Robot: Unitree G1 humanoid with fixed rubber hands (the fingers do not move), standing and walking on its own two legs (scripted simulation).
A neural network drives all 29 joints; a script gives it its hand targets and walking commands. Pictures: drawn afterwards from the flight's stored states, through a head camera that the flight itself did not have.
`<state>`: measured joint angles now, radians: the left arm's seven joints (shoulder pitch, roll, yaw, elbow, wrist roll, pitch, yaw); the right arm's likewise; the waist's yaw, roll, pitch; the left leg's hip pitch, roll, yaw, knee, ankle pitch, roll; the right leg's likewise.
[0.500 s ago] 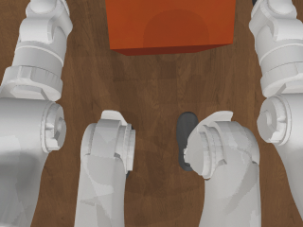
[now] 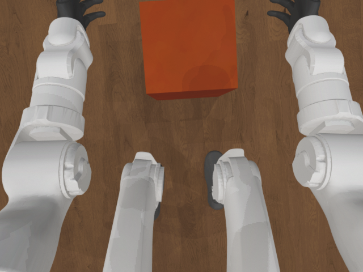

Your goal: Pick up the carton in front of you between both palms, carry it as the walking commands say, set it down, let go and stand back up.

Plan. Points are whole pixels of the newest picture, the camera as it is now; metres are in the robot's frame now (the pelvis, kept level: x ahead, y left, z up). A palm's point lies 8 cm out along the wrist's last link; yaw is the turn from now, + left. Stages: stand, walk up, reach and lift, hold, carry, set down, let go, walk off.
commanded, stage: set down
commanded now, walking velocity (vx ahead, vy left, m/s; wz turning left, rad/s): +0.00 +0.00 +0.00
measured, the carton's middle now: (187, 59) +0.54 -0.02 -0.35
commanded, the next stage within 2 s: let go in 0.48 s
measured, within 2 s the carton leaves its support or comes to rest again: neither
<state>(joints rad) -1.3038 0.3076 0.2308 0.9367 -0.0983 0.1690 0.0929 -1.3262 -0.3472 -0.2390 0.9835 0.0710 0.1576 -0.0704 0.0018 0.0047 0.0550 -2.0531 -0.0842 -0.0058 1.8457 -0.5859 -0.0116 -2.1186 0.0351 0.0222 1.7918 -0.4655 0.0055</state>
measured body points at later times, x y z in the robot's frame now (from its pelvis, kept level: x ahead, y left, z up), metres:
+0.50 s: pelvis +0.02 +0.00 +0.14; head +0.34 -0.02 +0.46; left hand +0.56 +0.19 +0.04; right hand +0.56 -0.22 +0.03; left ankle +0.08 +0.11 -0.44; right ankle +0.12 -0.12 -0.44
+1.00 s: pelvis +0.09 +0.00 +0.25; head +0.29 -0.01 +0.65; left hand +0.44 +0.21 +0.14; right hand +0.42 -0.24 +0.14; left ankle +0.08 +0.11 -0.44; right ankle +0.12 -0.12 -0.44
